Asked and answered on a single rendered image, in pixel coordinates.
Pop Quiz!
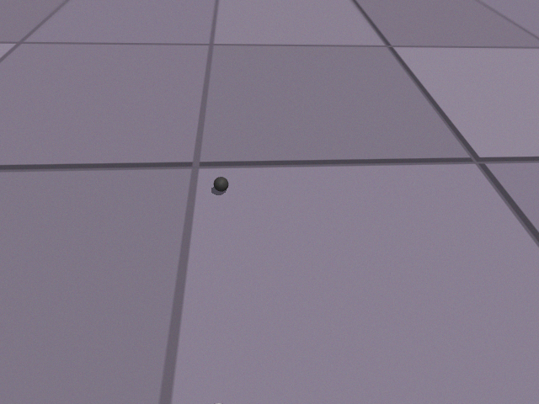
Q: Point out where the ball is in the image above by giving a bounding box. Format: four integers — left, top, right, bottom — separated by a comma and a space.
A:
214, 177, 228, 192

